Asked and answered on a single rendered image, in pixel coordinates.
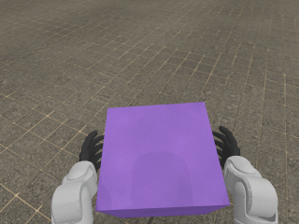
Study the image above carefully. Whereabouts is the robot left hand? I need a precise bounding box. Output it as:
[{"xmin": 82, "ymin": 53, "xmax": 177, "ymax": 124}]
[{"xmin": 79, "ymin": 130, "xmax": 105, "ymax": 173}]

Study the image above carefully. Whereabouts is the robot right forearm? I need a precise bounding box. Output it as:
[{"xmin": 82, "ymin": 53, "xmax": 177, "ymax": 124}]
[{"xmin": 223, "ymin": 156, "xmax": 278, "ymax": 224}]

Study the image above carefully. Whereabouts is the carton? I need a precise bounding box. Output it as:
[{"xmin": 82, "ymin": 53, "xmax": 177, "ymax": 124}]
[{"xmin": 95, "ymin": 102, "xmax": 230, "ymax": 218}]

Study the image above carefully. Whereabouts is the robot right hand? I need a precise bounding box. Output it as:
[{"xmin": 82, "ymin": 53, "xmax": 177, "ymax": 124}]
[{"xmin": 212, "ymin": 126, "xmax": 240, "ymax": 170}]

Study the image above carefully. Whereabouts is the robot left forearm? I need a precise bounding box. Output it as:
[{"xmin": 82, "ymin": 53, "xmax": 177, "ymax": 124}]
[{"xmin": 50, "ymin": 161, "xmax": 98, "ymax": 224}]

